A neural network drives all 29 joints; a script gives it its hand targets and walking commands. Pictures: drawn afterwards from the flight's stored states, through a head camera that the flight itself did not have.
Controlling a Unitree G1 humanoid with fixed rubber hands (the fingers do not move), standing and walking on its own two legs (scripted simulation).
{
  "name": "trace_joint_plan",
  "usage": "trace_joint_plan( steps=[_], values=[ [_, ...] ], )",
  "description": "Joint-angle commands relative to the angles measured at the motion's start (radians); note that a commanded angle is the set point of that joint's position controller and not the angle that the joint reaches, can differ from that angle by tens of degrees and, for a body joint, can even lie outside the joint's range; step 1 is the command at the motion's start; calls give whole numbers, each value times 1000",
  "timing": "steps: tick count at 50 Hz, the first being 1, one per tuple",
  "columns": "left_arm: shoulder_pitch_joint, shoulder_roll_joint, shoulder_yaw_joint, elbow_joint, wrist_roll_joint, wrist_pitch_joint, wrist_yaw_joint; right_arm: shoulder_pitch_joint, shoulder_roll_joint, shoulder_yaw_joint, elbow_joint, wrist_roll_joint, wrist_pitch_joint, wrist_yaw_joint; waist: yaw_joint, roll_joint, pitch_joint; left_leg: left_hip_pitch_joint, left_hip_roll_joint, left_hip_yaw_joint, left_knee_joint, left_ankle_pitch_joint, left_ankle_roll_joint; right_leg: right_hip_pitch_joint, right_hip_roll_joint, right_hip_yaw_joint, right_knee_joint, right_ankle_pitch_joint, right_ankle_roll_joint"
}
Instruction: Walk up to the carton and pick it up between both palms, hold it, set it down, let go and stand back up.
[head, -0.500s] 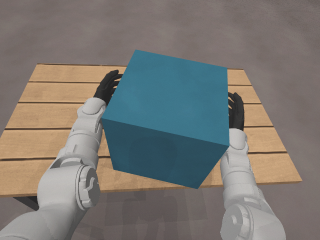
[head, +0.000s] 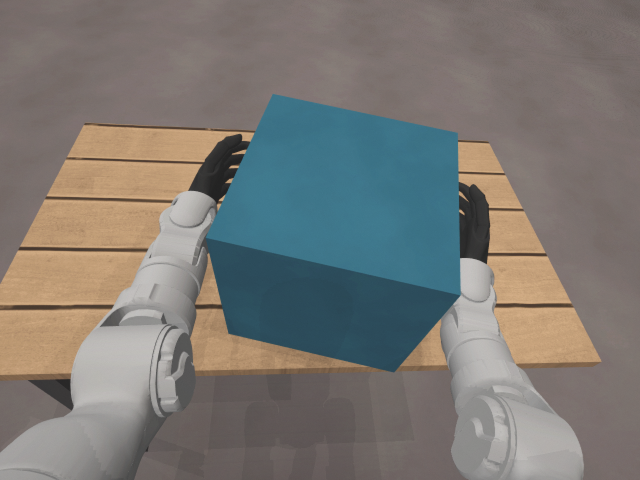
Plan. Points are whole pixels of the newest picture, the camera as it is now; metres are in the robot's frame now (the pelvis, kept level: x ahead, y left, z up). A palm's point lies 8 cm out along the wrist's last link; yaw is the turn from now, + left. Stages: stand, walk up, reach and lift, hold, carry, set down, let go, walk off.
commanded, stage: reach and lift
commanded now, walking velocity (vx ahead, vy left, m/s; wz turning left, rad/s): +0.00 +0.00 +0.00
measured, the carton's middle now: (336, 239) +0.41 -0.03 +0.05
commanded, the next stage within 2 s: none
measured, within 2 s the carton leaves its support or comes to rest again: neither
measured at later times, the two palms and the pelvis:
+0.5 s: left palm (207, 177) +0.44 +0.13 +0.13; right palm (474, 236) +0.37 -0.20 +0.11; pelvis -0.01 +0.00 +0.00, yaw +0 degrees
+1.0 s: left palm (178, 174) +0.40 +0.15 +0.17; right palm (485, 210) +0.36 -0.18 +0.16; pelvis -0.01 +0.00 +0.00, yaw +1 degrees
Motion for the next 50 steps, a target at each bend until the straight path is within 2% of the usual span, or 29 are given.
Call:
trace_joint_plan(
  steps=[1, 5, 6, 7, 8, 9, 10, 11, 12, 14, 15, 16, 18, 22, 23, 24, 27, 29, 32, 36, 37, 41, 42, 43, 45, 48, 50],
  values=[
    [-663, -607, -224, -158, -17, -143, -57, -663, 496, 361, -80, -70, -80, 94, -4, 136, -587, 270, -25, 73, 31, 467, -101, 127, 39, -87, 49, 357, -7],
    [-680, -609, -229, -126, -29, -159, -55, -675, 507, 379, -63, -50, -73, 88, 2, 119, -585, 265, -28, 75, 12, 391, -89, 121, 31, -75, 34, 301, -9],
    [-699, -615, -225, -117, -36, -162, -55, -710, 506, 386, -79, -49, -73, 88, 16, 114, -596, 244, -30, 78, 6, 370, -83, 114, 29, -74, 33, 280, -10],
    [-719, -627, -242, -117, -44, -164, -54, -721, 503, 375, -72, -52, -75, 87, -3, 118, -600, 249, -27, 74, 3, 353, -86, 94, 29, -76, 30, 271, -12],
    [-738, -619, -227, -110, -50, -177, -55, -748, 511, 386, -87, -51, -83, 88, 20, 105, -608, 232, -29, 81, 4, 341, -79, 93, 25, -71, 32, 257, -10],
    [-726, -632, -237, -103, -46, -176, -52, -743, 505, 384, -71, -49, -81, 90, 11, 111, -607, 247, -27, 76, 2, 341, -80, 89, 29, -74, 32, 255, -12],
    [-725, -629, -232, -96, -48, -179, -51, -755, 505, 393, -83, -44, -84, 91, 24, 108, -621, 244, -28, 79, 4, 340, -76, 89, 27, -71, 30, 245, -13],
    [-737, -635, -240, -99, -52, -182, -50, -761, 507, 397, -85, -43, -84, 91, 19, 104, -637, 247, -28, 79, 5, 341, -75, 91, 28, -70, 32, 252, -12],
    [-717, -633, -234, -89, -50, -176, -48, -758, 509, 415, -88, -31, -74, 94, 34, 99, -640, 245, -30, 80, 6, 342, -68, 100, 28, -66, 31, 250, -13],
    [-711, -639, -235, -83, -59, -167, -51, -755, 515, 428, -95, -20, -55, 93, 23, 79, -629, 235, -31, 79, 1, 327, -61, 115, 25, -60, 34, 268, -10],
    [-707, -638, -230, -83, -59, -159, -52, -767, 515, 445, -110, -10, -46, 95, 38, 77, -627, 226, -33, 81, -2, 321, -55, 128, 24, -56, 35, 264, -9],
    [-723, -640, -237, -86, -70, -151, -54, -777, 519, 453, -119, -1, -36, 94, 30, 74, -632, 224, -35, 81, -2, 316, -54, 133, 21, -53, 36, 270, -7],
    [-704, -660, -253, -110, -76, -140, -51, -773, 519, 482, -140, 22, -27, 93, 29, 79, -649, 251, -34, 76, 16, 378, -60, 144, 28, -52, 41, 317, -10],
    [-722, -691, -303, -200, -115, -113, -48, -790, 531, 544, -209, 78, 10, 91, 14, 86, -689, 278, -36, 63, 41, 450, -70, 161, 34, -46, 52, 376, -5],
    [-704, -701, -320, -218, -117, -101, -44, -766, 533, 560, -209, 92, 23, 90, 2, 97, -685, 301, -36, 55, 52, 485, -76, 164, 39, -45, 55, 402, -6],
    [-722, -696, -319, -237, -124, -95, -43, -788, 533, 574, -223, 106, 32, 91, 11, 99, -681, 298, -38, 55, 58, 498, -74, 165, 37, -44, 57, 401, -6],
    [-708, -699, -335, -287, -130, -54, -40, -781, 522, 604, -245, 151, 73, 92, 9, 116, -660, 315, -39, 46, 60, 515, -78, 174, 39, -40, 58, 390, -8],
    [-681, -713, -354, -350, -138, -13, -33, -789, 511, 635, -291, 187, 94, 94, 14, 122, -662, 356, -36, 37, 74, 575, -84, 173, 49, -43, 61, 404, -9],
    [-658, -708, -361, -435, -143, 63, -32, -800, 495, 659, -353, 221, 138, 89, 9, 97, -647, 373, -40, 34, 82, 604, -81, 195, 54, -44, 60, 418, -1],
    [-602, -682, -333, -520, -119, 192, -44, -776, 454, 654, -390, 251, 219, 87, 11, 80, -547, 377, -47, 37, 61, 561, -76, 216, 55, -48, 50, 366, 7],
    [-602, -686, -346, -562, -125, 215, -47, -787, 451, 658, -424, 260, 223, 86, 9, 83, -563, 390, -47, 36, 66, 582, -81, 224, 58, -52, 53, 377, 10],
    [-512, -668, -345, -635, -96, 304, -55, -724, 407, 658, -439, 288, 267, 89, -7, 95, -483, 422, -52, 31, 73, 621, -90, 241, 64, -61, 49, 375, 10],
    [-529, -658, -350, -649, -99, 315, -63, -733, 402, 642, -451, 283, 272, 86, -21, 87, -479, 406, -55, 33, 63, 582, -87, 241, 61, -64, 45, 351, 14],
    [-501, -677, -361, -687, -91, 328, -61, -724, 391, 653, -467, 291, 273, 91, -12, 104, -484, 427, -50, 28, 63, 610, -95, 238, 69, -71, 51, 353, 9],
    [-498, -670, -368, -715, -86, 347, -62, -722, 385, 653, -482, 294, 281, 95, -16, 105, -463, 430, -53, 29, 63, 597, -95, 236, 68, -74, 45, 327, 7],
    [-519, -666, -382, -736, -92, 369, -67, -747, 372, 641, -502, 288, 292, 100, -24, 96, -447, 411, -54, 28, 48, 532, -90, 217, 65, -80, 43, 279, 11],
    [-515, -679, -395, -755, -90, 378, -61, -754, 361, 641, -505, 289, 294, 110, -18, 115, -446, 421, -49, 24, 40, 515, -94, 200, 69, -85, 46, 244, 4]
  ],
)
